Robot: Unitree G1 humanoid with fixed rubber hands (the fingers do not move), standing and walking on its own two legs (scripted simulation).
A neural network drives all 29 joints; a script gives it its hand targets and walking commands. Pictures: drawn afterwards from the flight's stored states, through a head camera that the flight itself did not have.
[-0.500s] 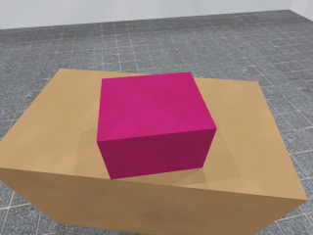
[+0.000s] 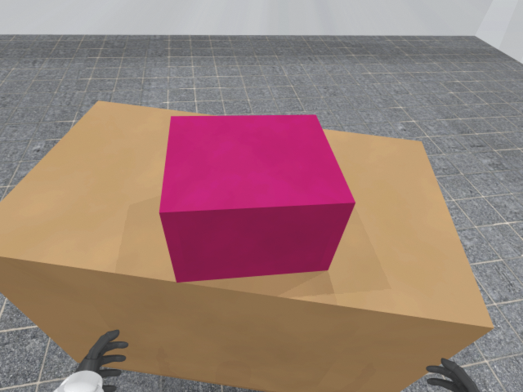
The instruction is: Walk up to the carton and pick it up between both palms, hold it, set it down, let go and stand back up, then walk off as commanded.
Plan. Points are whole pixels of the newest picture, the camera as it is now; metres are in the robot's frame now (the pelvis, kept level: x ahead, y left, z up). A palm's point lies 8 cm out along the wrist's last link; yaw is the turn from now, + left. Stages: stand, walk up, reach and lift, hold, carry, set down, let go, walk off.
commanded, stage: reach and lift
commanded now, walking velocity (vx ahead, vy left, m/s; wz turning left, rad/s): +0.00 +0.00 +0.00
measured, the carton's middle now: (250, 194) +0.49 +0.06 +0.02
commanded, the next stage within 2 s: none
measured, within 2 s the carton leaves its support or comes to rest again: neither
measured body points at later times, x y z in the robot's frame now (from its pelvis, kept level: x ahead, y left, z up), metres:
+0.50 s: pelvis -0.02 +0.01 +0.01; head -0.02 +0.02 +0.46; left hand +0.17 +0.27 -0.04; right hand +0.15 -0.26 -0.04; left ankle +0.00 +0.13 -0.74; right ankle -0.01 -0.10 -0.74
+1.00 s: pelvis +0.02 +0.01 +0.01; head +0.01 +0.01 +0.46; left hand +0.18 +0.25 +0.01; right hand +0.19 -0.27 +0.00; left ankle +0.00 +0.13 -0.74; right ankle -0.01 -0.10 -0.74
